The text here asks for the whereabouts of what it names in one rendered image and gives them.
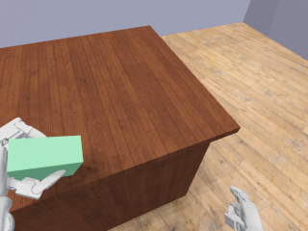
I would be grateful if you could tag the sponge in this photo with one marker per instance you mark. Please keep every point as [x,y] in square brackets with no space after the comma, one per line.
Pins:
[37,158]

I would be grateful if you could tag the table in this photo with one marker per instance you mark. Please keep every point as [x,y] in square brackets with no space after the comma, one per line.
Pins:
[144,119]

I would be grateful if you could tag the robot left forearm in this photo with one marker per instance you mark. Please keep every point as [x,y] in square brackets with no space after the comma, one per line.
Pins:
[7,222]

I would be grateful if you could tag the right robot hand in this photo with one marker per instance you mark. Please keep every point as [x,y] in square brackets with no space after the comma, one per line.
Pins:
[244,216]

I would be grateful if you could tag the left robot hand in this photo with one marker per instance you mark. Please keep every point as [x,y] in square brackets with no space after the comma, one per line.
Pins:
[28,187]

